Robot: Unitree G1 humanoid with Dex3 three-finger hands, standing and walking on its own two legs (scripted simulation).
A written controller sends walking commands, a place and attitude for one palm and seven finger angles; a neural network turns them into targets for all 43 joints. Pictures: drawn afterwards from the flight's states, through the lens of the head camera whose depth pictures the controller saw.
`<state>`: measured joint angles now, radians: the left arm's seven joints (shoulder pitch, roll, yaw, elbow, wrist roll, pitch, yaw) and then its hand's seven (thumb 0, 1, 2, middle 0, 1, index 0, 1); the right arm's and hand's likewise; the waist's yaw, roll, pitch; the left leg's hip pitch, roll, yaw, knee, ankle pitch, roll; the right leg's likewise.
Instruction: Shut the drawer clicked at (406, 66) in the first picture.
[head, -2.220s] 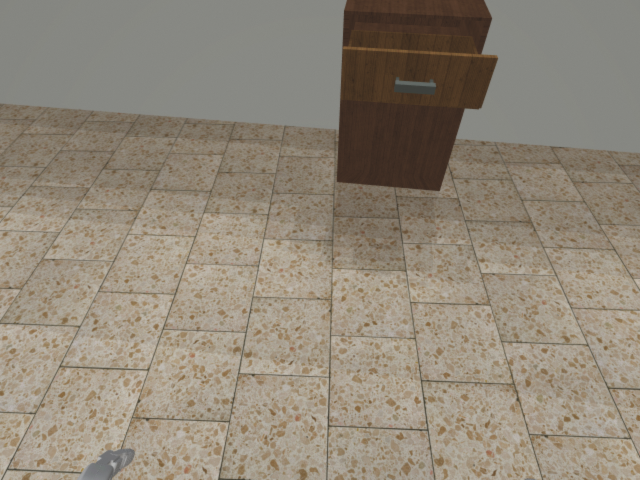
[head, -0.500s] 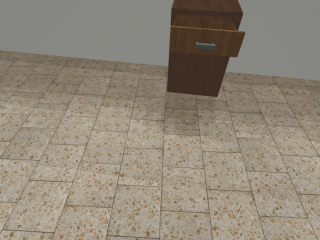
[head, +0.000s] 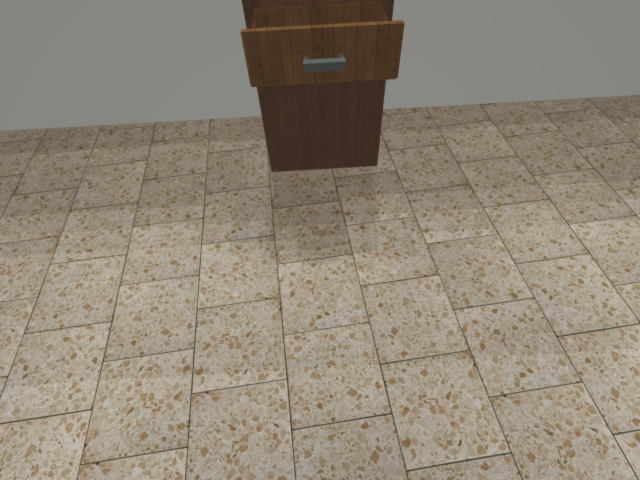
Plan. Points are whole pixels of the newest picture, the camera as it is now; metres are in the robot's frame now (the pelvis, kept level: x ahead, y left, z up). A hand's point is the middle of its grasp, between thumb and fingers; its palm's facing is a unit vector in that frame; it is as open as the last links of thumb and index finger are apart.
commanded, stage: walk to a spot facing it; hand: left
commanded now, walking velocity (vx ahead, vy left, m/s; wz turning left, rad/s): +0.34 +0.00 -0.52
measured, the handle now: (324, 61) +1.17 +0.08 -0.07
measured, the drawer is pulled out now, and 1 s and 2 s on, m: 0.29 0.29 0.29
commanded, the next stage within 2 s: turn to face it in 1.34 s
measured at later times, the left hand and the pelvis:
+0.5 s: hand (194, 458) +0.17 +0.21 -0.16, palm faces -0.09 -0.98 -0.19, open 7.4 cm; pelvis +0.21 +0.03 +0.01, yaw -13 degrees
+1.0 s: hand (293, 233) +0.59 +0.11 -0.14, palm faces -0.51 -0.85 -0.14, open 7.4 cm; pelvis +0.40 +0.01 +0.02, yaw -29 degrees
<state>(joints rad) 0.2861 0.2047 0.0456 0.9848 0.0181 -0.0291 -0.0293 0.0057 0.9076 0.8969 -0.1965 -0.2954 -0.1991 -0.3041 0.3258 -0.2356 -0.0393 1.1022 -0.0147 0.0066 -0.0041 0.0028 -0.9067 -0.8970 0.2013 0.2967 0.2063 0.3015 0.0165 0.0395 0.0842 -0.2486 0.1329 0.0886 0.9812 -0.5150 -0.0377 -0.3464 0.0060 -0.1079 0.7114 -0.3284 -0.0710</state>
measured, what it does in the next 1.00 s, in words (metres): walks ahead, turning right: left foot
